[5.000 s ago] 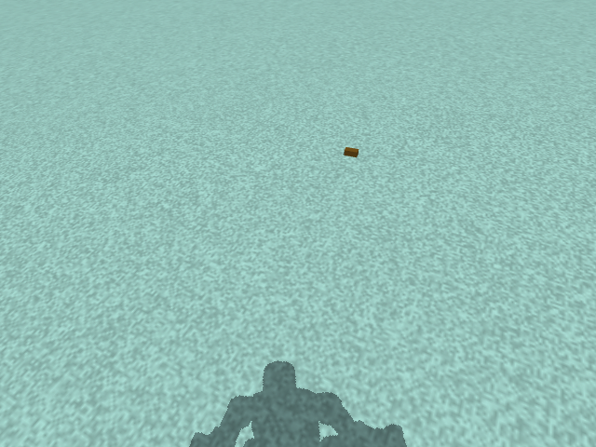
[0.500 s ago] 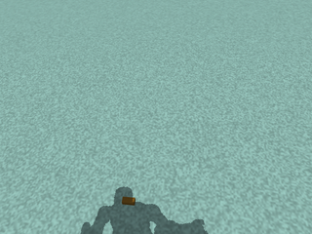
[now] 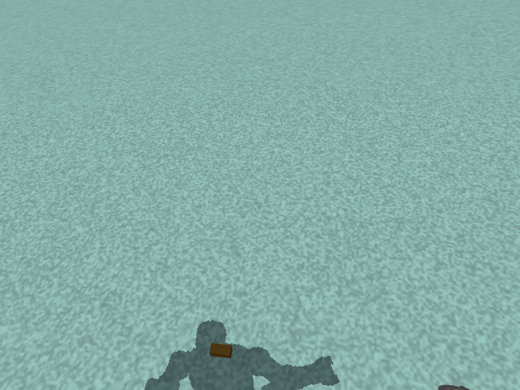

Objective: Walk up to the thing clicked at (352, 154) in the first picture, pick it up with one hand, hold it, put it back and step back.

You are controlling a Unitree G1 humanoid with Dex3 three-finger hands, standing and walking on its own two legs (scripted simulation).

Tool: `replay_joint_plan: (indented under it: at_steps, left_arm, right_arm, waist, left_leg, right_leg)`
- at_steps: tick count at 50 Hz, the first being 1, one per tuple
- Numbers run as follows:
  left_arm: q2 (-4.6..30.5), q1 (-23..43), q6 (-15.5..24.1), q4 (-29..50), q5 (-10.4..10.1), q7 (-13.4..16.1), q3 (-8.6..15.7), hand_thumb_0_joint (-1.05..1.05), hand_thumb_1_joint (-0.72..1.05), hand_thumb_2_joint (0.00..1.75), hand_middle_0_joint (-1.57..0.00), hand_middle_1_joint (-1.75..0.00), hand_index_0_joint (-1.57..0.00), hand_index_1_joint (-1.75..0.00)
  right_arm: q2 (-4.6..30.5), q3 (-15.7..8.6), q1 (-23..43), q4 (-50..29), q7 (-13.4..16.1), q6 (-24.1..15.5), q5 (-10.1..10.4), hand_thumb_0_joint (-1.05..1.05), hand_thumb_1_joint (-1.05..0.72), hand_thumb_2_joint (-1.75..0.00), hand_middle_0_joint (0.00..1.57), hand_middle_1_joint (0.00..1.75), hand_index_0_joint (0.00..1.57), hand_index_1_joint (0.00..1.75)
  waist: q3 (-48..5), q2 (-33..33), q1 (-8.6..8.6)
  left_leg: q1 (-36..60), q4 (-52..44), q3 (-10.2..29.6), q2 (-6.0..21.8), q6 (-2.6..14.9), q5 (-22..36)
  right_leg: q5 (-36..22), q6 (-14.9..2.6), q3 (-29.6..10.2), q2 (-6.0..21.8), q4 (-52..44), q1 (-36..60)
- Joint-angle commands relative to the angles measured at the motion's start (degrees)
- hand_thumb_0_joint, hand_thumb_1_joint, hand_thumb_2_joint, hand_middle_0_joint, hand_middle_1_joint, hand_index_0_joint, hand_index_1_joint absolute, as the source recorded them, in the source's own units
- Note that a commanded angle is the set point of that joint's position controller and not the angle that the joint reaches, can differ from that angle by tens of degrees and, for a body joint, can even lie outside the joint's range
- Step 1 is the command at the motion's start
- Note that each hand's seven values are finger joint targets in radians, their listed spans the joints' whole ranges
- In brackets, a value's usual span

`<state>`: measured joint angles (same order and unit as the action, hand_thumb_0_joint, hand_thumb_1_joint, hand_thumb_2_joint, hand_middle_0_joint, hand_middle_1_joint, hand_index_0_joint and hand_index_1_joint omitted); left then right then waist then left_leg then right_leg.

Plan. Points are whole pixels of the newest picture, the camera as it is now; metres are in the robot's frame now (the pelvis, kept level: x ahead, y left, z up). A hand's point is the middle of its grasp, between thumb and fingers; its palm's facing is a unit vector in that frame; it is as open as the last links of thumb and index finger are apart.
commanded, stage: walk up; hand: left
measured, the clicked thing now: (221, 350) +0.45 +0.21 -0.76
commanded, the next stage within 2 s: stand in 0.72 s
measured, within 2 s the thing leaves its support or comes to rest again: neither
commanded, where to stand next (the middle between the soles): +0.07 -0.03 m, yaw -2 degrees
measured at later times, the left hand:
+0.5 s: hand out of the picture +0.09 +0.25 -0.16, palm faces -0.01 -0.95 -0.32, open 7.4 cm
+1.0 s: hand out of the picture +0.09 +0.25 -0.15, palm faces -0.01 -0.94 -0.34, open 7.4 cm
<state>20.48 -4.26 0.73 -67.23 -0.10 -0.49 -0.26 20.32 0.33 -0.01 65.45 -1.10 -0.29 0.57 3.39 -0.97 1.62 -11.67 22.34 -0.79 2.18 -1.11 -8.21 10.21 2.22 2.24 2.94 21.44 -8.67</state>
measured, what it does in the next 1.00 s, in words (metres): stands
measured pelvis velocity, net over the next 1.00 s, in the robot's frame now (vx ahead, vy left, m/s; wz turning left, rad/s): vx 0.02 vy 0.00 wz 0.00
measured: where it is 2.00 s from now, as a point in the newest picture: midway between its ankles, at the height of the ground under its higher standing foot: outside the picture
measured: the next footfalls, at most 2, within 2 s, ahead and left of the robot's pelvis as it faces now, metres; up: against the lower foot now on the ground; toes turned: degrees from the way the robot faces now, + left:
none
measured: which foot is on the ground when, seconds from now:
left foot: down 0.00-1.00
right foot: down 0.00-1.00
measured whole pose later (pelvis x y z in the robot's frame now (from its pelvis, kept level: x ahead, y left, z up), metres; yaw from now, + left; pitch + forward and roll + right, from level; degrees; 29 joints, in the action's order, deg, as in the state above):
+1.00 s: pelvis +0.02 +0.00 +0.00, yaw +0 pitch -2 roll +0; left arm 19.9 -5.9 0.4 -66.1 0.9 -0.5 0.7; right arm 19.8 -0.2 -4.4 66.1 -0.9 -0.3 -0.5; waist 2.2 -0.2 0.1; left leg -9.3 19.2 -0.7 1.9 -1.3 -8.2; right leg 10.2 2.3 2.5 3.1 18.0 -6.1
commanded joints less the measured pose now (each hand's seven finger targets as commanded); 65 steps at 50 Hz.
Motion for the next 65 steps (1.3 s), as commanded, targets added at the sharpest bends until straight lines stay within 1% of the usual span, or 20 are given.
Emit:
replay_joint_plan:
  at_steps: [1, 5, 9, 12, 14, 17, 22, 28, 32, 35, 37, 45, 48, 49, 53, 55, 57, 60, 62, 65]
  left_arm:
    - [11.97, 2.67, 1.19, 2.17, 0.0, 0.5, 2.19, 0.0, 0.9, 0.9, -0.2, -0.3, -0.2, -0.3]
    - [11.84, 2.85, 0.99, 2.24, 0.14, 0.43, 2.38, 0.0, 0.9, 0.9, -0.2, -0.3, -0.2, -0.3]
    - [11.94, 3.22, 0.97, 2.66, 0.23, 0.41, 2.71, 0.0, 0.9, 0.9, -0.2, -0.3, -0.2, -0.3]
    - [11.77, 2.86, 0.65, 2.6, 0.1, 0.41, 2.78, 0.0, 0.9, 0.9, -0.2, -0.3, -0.2, -0.3]
    - [11.77, 2.53, 0.54, 2.63, 0.16, 0.35, 2.75, 0.0, 0.9, 0.9, -0.2, -0.3, -0.2, -0.3]
    - [11.36, 2.43, 0.54, 2.53, 0.35, 0.35, 2.84, 0.0, 0.9, 0.9, -0.2, -0.3, -0.2, -0.3]
    - [11.29, 2.58, 0.69, 2.86, 0.2, 0.4, 3.03, 0.0, 0.9, 0.9, -0.2, -0.3, -0.2, -0.3]
    - [11.04, 2.74, 0.51, 2.84, 0.24, 0.52, 3.05, 0.0, 0.9, 0.9, -0.2, -0.3, -0.2, -0.3]
    - [11.23, 2.75, 0.51, 3.1, 0.4, 0.5, 3.14, 0.0, 0.9, 0.9, -0.2, -0.3, -0.2, -0.3]
    - [11.09, 2.31, 0.67, 2.87, 0.34, 0.52, 3.09, 0.0, 0.9, 0.9, -0.2, -0.3, -0.2, -0.3]
    - [11.58, 2.26, 0.72, 3.42, 1.02, 0.62, 2.96, 0.0, 0.9, 0.9, -0.2, -0.3, -0.2, -0.3]
    - [11.92, 1.08, 1.03, 4.23, 0.74, 0.62, 3.06, 0.0, 0.9, 0.9, -0.2, -0.3, -0.2, -0.3]
    - [11.86, 1.09, 0.91, 4.4, 0.85, 0.59, 3.05, 0.0, 0.9, 0.9, -0.2, -0.3, -0.2, -0.3]
    - [11.87, 0.76, 0.81, 4.45, 0.84, 0.54, 3.09, 0.0, 0.9, 0.9, -0.2, -0.3, -0.2, -0.3]
    - [11.7, 0.42, 1.03, 4.86, 0.84, 0.63, 2.85, 0.0, 0.9, 0.9, -0.2, -0.3, -0.2, -0.3]
    - [11.91, 0.51, 1.04, 4.89, 0.82, 0.67, 2.89, 0.0, 0.9, 0.9, -0.2, -0.3, -0.2, -0.3]
    - [11.66, 0.1, 0.94, 4.74, 0.87, 0.65, 2.78, 0.0, 0.9, 0.9, -0.2, -0.3, -0.2, -0.3]
    - [12.14, 0.52, 0.9, 4.79, 0.67, 0.7, 2.94, 0.0, 0.9, 0.9, -0.2, -0.3, -0.2, -0.3]
    - [12.01, 0.21, 0.97, 5.03, 0.7, 0.69, 2.92, 0.0, 0.9, 0.9, -0.2, -0.3, -0.2, -0.3]
    - [11.83, 0.07, 0.89, 5.0, 0.75, 0.7, 2.87, 0.0, 0.9, 0.9, -0.2, -0.3, -0.2, -0.3]
  right_arm:
    - [12.09, -2.33, 2.46, -2.01, 0.74, -1.09, -0.24, 0.0, -0.9, -0.9, 0.2, 0.3, 0.2, 0.3]
    - [12.28, -2.31, 1.96, -1.43, 0.73, -1.17, -0.37, 0.0, -0.9, -0.9, 0.2, 0.3, 0.2, 0.3]
    - [12.13, -2.2, 1.44, -1.52, 0.76, -1.31, -0.57, 0.0, -0.9, -0.9, 0.2, 0.3, 0.2, 0.3]
    - [12.16, -2.23, 1.14, -1.38, 0.84, -1.32, -0.61, 0.0, -0.9, -0.9, 0.2, 0.3, 0.2, 0.3]
    - [12.2, -2.25, 1.24, -1.51, 0.85, -1.24, -0.65, 0.0, -0.9, -0.9, 0.2, 0.3, 0.2, 0.3]
    - [12.39, -2.46, 0.76, -1.36, 0.85, -1.25, -0.7, 0.0, -0.9, -0.9, 0.2, 0.3, 0.2, 0.3]
    - [12.04, -2.43, -0.81, -1.16, 1.0, -1.46, -0.7, 0.0, -0.9, -0.9, 0.2, 0.3, 0.2, 0.3]
    - [12.04, -2.66, -0.77, -1.23, 1.12, -1.28, -0.7, 0.0, -0.9, -0.9, 0.2, 0.3, 0.2, 0.3]
    - [12.03, -2.62, -0.93, -1.38, 1.07, -1.13, -0.79, 0.0, -0.9, -0.9, 0.2, 0.3, 0.2, 0.3]
    - [11.81, -2.6, -0.63, -1.66, 0.99, -1.09, -0.63, 0.0, -0.9, -0.9, 0.2, 0.3, 0.2, 0.3]
    - [11.84, -2.71, -1.28, -2.04, 1.11, -1.03, -1.34, 0.0, -0.9, -0.9, 0.2, 0.3, 0.2, 0.3]
    - [11.88, -2.73, -1.25, -2.96, 1.04, -1.37, -1.27, 0.0, -0.9, -0.9, 0.2, 0.3, 0.2, 0.3]
    - [11.8, -2.6, -2.05, -2.82, 1.06, -1.31, -1.19, 0.0, -0.9, -0.9, 0.2, 0.3, 0.2, 0.3]
    - [12.04, -2.66, -1.51, -2.91, 1.13, -1.27, -1.12, 0.0, -0.9, -0.9, 0.2, 0.3, 0.2, 0.3]
    - [12.34, -2.79, -1.32, -3.2, 1.11, -1.39, -1.14, 0.0, -0.9, -0.9, 0.2, 0.3, 0.2, 0.3]
    - [12.07, -2.63, -1.53, -3.09, 1.13, -1.37, -1.11, 0.0, -0.9, -0.9, 0.2, 0.3, 0.2, 0.3]
    - [12.06, -2.58, -1.47, -3.19, 1.17, -1.22, -1.06, 0.0, -0.9, -0.9, 0.2, 0.3, 0.2, 0.3]
    - [11.91, -2.49, -1.58, -3.3, 1.1, -1.17, -1.06, 0.0, -0.9, -0.9, 0.2, 0.3, 0.2, 0.3]
    - [12.2, -2.53, -2.25, -3.26, 1.16, -1.24, -1.09, 0.0, -0.9, -0.9, 0.2, 0.3, 0.2, 0.3]
    - [12.17, -2.41, -1.98, -3.34, 1.28, -1.3, -0.98, 0.0, -0.9, -0.9, 0.2, 0.3, 0.2, 0.3]
  waist:
    - [-5.33, 2.53, -1.1]
    - [-5.64, 1.24, -1.16]
    - [-6.69, 1.0, -1.22]
    - [-4.92, 0.02, -1.14]
    - [-4.07, 0.06, -1.13]
    - [-4.69, -0.27, -1.31]
    - [-6.41, 0.03, -1.55]
    - [-5.67, 0.48, -1.81]
    - [-5.36, 0.87, -1.87]
    - [-5.69, 1.19, -1.79]
    - [-4.95, 1.04, -2.28]
    - [-5.58, 0.85, -1.9]
    - [-4.59, 0.64, -2.22]
    - [-4.48, 0.49, -1.8]
    - [-5.94, 0.47, -1.79]
    - [-6.06, 0.64, -1.85]
    - [-5.25, 0.47, -1.9]
    - [-4.77, 0.98, -1.84]
    - [-5.94, 0.9, -1.71]
    - [-6.01, 0.3, -1.65]
  left_leg:
    - [4.5, -5.14, 5.0, 5.52, 2.04, 0.94]
    - [3.83, -6.41, 5.26, 5.66, 1.83, -0.75]
    - [3.49, -6.08, 4.85, 5.57, 1.76, 1.35]
    - [2.14, -7.23, 5.42, 5.67, 1.68, -0.9]
    - [1.59, -7.76, 5.87, 5.61, 1.71, -4.42]
    - [0.96, -8.27, 6.5, 5.93, 1.92, -5.03]
    - [2.81, -6.92, 5.49, 5.66, 1.76, 1.06]
    - [2.9, -6.55, 5.51, 5.57, 1.82, 1.76]
    - [2.48, -6.95, 5.56, 5.56, 1.95, -0.83]
    - [3.93, -6.18, 5.4, 5.55, 1.95, 1.73]
    - [3.51, -6.59, 5.38, 5.39, 1.27, -0.09]
    - [4.93, -5.97, 5.22, 5.88, 1.51, 4.82]
    - [3.77, -6.52, 5.15, 5.56, 1.25, 2.15]
    - [3.96, -6.5, 5.23, 5.66, 1.32, 1.48]
    - [5.09, -5.48, 5.09, 5.88, 1.49, 6.47]
    - [5.17, -5.34, 4.96, 5.93, 1.53, 7.08]
    - [4.63, -5.66, 4.93, 5.62, 1.53, 4.88]
    - [4.62, -6.01, 5.09, 5.59, 1.37, 6.13]
    - [5.16, -5.36, 4.82, 5.83, 1.75, 7.49]
    - [5.32, -5.49, 4.91, 5.9, 1.5, 8.16]
  right_leg:
    - [-1.81, -2.5, -5.27, 5.53, -6.48, -0.88]
    - [-0.63, -2.59, -4.91, 5.46, -6.54, 0.43]
    - [-3.85, -2.45, -4.84, 5.7, -6.29, 2.41]
    - [-1.68, -2.45, -4.64, 5.27, -6.14, 1.49]
    - [-0.09, -2.53, -4.77, 5.02, -6.3, 0.5]
    - [0.3, -2.6, -4.42, 4.74, -6.12, 1.5]
    - [-3.37, -2.61, -4.67, 5.32, -5.67, 2.69]
    - [-3.2, -2.5, -4.27, 5.11, -5.98, 1.92]
    - [-2.33, -2.48, -4.33, 5.25, -6.15, 1.85]
    - [-2.86, -2.38, -4.35, 5.24, -6.52, 1.47]
    - [0.16, -2.22, -4.69, 5.39, -7.04, 0.36]
    - [-3.19, -2.2, -4.51, 5.59, -6.61, 1.49]
    - [-1.89, -2.16, -4.4, 5.5, -6.88, 1.59]
    - [-1.43, -2.3, -4.39, 5.49, -6.71, 1.32]
    - [-4.37, -2.22, -4.24, 5.55, -6.64, 2.2]
    - [-5.52, -2.25, -4.18, 5.72, -6.34, 2.74]
    - [-4.41, -2.14, -4.08, 5.64, -6.81, 2.5]
    - [-4.02, -2.12, -3.91, 5.48, -6.63, 2.51]
    - [-6.3, -2.28, -4.23, 5.95, -6.69, 3.59]
    - [-6.76, -2.12, -3.9, 5.78, -6.35, 3.93]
